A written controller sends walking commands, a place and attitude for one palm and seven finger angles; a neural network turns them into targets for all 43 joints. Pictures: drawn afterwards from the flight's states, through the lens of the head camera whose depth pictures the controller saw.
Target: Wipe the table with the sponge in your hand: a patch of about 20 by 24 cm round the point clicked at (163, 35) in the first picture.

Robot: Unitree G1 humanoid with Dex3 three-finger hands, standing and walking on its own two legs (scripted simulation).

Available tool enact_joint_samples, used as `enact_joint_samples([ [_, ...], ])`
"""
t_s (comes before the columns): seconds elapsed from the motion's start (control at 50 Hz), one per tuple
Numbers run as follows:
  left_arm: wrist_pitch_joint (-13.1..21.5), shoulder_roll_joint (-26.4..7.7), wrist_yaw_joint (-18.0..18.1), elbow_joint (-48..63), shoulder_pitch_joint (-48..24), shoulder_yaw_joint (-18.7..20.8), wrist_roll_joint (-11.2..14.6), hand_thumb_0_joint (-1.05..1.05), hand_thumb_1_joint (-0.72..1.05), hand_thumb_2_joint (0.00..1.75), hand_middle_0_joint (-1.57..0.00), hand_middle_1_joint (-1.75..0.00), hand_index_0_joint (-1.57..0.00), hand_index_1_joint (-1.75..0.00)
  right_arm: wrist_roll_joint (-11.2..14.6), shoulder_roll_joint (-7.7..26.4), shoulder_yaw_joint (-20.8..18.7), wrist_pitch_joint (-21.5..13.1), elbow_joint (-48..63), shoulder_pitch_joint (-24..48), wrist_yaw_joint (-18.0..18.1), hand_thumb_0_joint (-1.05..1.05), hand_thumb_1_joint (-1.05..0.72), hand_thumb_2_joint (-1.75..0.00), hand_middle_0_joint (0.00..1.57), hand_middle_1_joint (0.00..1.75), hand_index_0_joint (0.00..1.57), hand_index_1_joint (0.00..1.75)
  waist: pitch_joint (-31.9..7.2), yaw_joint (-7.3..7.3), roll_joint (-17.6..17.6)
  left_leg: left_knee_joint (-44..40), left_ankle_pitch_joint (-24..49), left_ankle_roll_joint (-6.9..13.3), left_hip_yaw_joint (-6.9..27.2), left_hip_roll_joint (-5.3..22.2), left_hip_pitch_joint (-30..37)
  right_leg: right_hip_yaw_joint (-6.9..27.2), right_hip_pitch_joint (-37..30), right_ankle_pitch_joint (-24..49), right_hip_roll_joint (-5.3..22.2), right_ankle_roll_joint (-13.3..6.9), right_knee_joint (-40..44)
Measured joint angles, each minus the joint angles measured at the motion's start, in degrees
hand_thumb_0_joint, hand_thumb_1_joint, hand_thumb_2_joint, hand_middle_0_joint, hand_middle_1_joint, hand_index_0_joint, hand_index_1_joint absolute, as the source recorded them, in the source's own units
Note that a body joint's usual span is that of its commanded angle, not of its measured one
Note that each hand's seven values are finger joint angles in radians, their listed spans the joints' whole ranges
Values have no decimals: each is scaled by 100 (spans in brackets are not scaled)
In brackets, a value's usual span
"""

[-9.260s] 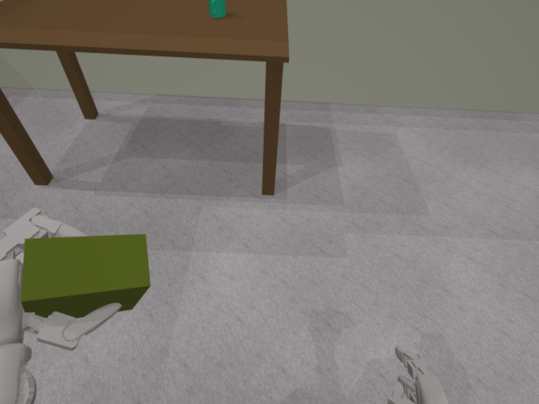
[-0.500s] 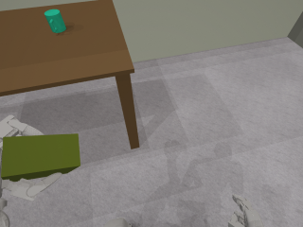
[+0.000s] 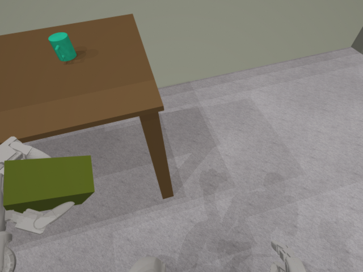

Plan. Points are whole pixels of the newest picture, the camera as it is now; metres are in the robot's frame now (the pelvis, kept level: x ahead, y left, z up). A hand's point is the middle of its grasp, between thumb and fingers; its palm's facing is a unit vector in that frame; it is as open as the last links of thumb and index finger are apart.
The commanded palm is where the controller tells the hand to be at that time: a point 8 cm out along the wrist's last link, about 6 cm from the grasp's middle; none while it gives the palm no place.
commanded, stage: take the last steps up to it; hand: left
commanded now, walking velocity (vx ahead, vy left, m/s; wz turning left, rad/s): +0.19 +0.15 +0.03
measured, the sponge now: (61, 184) +0.23 +0.21 +0.15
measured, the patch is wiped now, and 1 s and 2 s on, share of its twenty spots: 0.00 0.00 0.00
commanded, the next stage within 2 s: come to a stop and stand still in 0.36 s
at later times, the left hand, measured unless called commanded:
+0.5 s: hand (25, 147) +0.28 +0.29 +0.18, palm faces +0.37 -0.79 -0.48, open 10.2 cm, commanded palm +0.23 +0.34 +0.18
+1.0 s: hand (15, 140) +0.30 +0.32 +0.17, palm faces +0.37 -0.81 -0.44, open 10.1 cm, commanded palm +0.25 +0.36 +0.18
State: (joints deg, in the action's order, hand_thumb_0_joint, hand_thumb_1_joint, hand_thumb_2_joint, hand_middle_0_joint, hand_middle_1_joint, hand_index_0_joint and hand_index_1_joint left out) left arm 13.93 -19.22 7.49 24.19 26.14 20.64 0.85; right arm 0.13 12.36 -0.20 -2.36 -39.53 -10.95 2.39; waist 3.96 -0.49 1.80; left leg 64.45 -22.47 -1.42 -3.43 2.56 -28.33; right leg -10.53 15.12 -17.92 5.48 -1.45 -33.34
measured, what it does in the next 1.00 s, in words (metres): steps to the left: left foot, then right foot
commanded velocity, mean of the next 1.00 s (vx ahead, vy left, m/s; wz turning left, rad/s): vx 0.06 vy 0.06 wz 0.01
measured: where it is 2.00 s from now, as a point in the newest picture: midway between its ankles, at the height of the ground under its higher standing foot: outside the picture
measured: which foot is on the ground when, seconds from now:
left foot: up 0.00-0.18, down 0.20-0.50, up 0.52-0.74, down 0.76-1.00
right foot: down 0.00-0.20, up 0.22-0.46, down 0.48-1.00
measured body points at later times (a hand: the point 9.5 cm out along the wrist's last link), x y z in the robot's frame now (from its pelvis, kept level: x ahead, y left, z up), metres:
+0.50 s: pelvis +0.07 +0.06 -0.01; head +0.10 +0.04 +0.44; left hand +0.26 +0.33 +0.20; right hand +0.24 -0.14 -0.11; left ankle +0.10 +0.17 -0.73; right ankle +0.08 -0.02 -0.74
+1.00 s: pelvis +0.08 +0.09 +0.00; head +0.11 +0.08 +0.45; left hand +0.27 +0.36 +0.19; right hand +0.26 -0.14 -0.09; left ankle +0.11 +0.21 -0.73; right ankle +0.07 -0.01 -0.73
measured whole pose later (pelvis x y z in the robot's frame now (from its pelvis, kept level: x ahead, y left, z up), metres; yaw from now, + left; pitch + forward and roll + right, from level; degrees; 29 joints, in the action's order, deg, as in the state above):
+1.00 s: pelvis +0.08 +0.09 +0.00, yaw -1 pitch +0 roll +0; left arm 11.2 -21.8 8.6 30.1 27.8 20.5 1.5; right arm 0.2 10.7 1.0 -4.2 -32.0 -10.7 2.4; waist 3.9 -0.4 0.5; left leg 32.0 -14.4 -0.8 -5.7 4.3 -17.0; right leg -6.2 13.1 -17.0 0.5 -1.0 -31.1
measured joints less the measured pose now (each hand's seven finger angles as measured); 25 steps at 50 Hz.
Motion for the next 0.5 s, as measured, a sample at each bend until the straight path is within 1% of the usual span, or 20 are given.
enact_joint_samples([
  [0.04, 23, 21, 23, 74, 96, -15, -35, -1, -50, 100, -72, -136, -74, -135, -20, 66, -45, 17, 93, 12, 2, 2, -90, -90, 20, 30, 20, 30, 55, 52, -129, -563, 155, -3, -59, 103, -27, 22, -135, 72, 75, 42, 213],
  [0.1, 43, -52, 70, 428, 279, -54, -68, -1, -50, 100, -72, -136, -74, -135, -52, 149, -141, -16, 311, 0, 25, 2, -91, -90, 20, 30, 20, 30, 155, 82, -329, -1828, 346, 34, -229, 191, 214, 74, -269, 62, 204, 153, 322],
  [0.14, 67, -125, 99, 696, 367, -59, -82, -1, -50, 100, -72, -136, -74, -135, -67, 206, -216, -44, 444, -13, 49, 2, -91, -90, 20, 30, 20, 30, 184, 67, -410, -2583, 578, 44, -340, 166, 479, 127, -306, -33, 275, 255, 238],
  [0.18, 111, -212, 130, 914, 420, -13, -74, -1, -50, 100, -72, -136, -74, -135, -58, 273, -280, -65, 576, -33, 89, 2, -91, -90, 20, 30, 20, 30, 156, 65, -399, -3320, 918, 63, -454, 123, 856, 184, -288, -230, 311, 377, -29],
  [0.2, 135, -279, 145, 986, 392, 37, -59, -1, -50, 100, -72, -136, -74, -135, -42, 290, -324, -87, 639, -33, 113, 2, -91, -90, 20, 30, 20, 30, 127, 68, -374, -3475, 1270, 102, -468, 118, 942, 221, -195, -380, 330, 397, -323],
  [0.22, 160, -374, 156, 960, 267, 103, -45, -1, -50, 100, -72, -136, -74, -135, -21, 220, -372, -102, 644, 16, 132, 2, -91, -90, 20, 29, 20, 30, 146, 62, -450, -3281, 1280, 142, -511, 71, 896, 366, -36, -707, 362, 373, -807],
  [0.24, 198, -451, 157, 844, 125, 157, -41, -1, -50, 100, -72, -136, -74, -135, -3, 134, -387, -121, 629, 63, 139, 1, -91, -90, 20, 29, 20, 30, 140, 49, -488, -3097, 1133, 183, -539, 56, 851, 523, 180, -1103, 299, 334, -1412],
  [0.26, 208, -504, 148, 694, 9, 201, -30, -1, -50, 100, -72, -136, -74, -135, 10, 46, -370, -141, 609, 99, 134, 1, -91, -90, 20, 29, 20, 30, 106, 54, -477, -2994, 986, 218, -538, 69, 827, 613, 395, -1356, 187, 305, -1982],
  [0.28, 180, -528, 138, 563, -70, 238, -19, -1, -50, 100, -72, -137, -74, -135, 24, -41, -330, -165, 586, 123, 115, 1, -91, -90, 20, 29, 20, 30, 59, 71, -447, -2969, 891, 244, -525, 87, 826, 630, 583, -1448, 85, 298, -2414],
  [0.3, 135, -523, 128, 470, -114, 265, -5, -1, -50, 100, -72, -137, -74, -135, 39, -125, -276, -192, 565, 135, 87, 1, -91, -90, 20, 29, 20, 30, 13, 87, -417, -3000, 854, 260, -514, 99, 844, 599, 729, -1433, 14, 301, -2658],
  [0.32, 88, -493, 119, 424, -122, 277, 16, -1, -50, 100, -72, -137, -74, -135, 49, -203, -214, -222, 549, 132, 57, 1, -91, -90, 20, 29, 20, 30, -30, 101, -388, -3062, 862, 261, -508, 106, 872, 541, 830, -1354, -32, 308, -2720],
  [0.34, 48, -445, 110, 417, -100, 268, 40, -1, -50, 100, -72, -137, -74, -135, 55, -270, -148, -256, 540, 115, 29, 1, -91, -90, 20, 29, 20, 30, -68, 111, -355, -3131, 888, 256, -501, 106, 900, 470, 884, -1245, -62, 315, -2632],
  [0.38, -10, -335, 90, 489, 1, 196, 72, -1, -50, 100, -72, -137, -74, -135, 60, -366, -24, -321, 538, 55, -5, 1, -91, -90, 20, 29, 20, 30, -114, 99, -279, -3240, 918, 266, -498, 89, 949, 332, 869, -1042, -100, 327, -2178],
  [0.42, -44, -257, 73, 591, 136, 88, 97, -1, -50, 100, -72, -137, -74, -135, 47, -421, 84, -369, 525, -13, -4, 1, -91, -90, 20, 30, 20, 30, -136, 63, -189, -3269, 899, 266, -496, 64, 978, 223, 709, -919, -155, 334, -1527],
  [0.46, -80, -260, 57, 649, 245, 15, 93, -1, -50, 100, -72, -137, -74, -135, 26, -448, 172, -374, 494, -78, 23, 1, -90, -90, 20, 30, 20, 30, -152, 5, -125, -3180, 818, 249, -505, 21, 974, 137, 419, -679, -204, 321, -745],
  [0.48, -96, -293, 53, 657, 276, 11, 80, -1, -50, 100, -72, -137, -74, -135, 16, -453, 208, -355, 480, -107, 39, 1, -90, -90, 20, 30, 20, 30, -165, -28, -119, -3068, 743, 235, -519, -13, 943, 125, 252, -423, -210, 277, -327],
  [0.5, -99, -264, 43, 602, 250, -21, 54, -1, -50, 100, -72, -137, -74, -135, 6, -414, 223, -317, 439, -105, 52, 1, -90, -90, 20, 30, 20, 30, -148, -55, -6, -2918, 649, 218, -486, 27, 907, 91, 203, -172, -256, 116, -237],
])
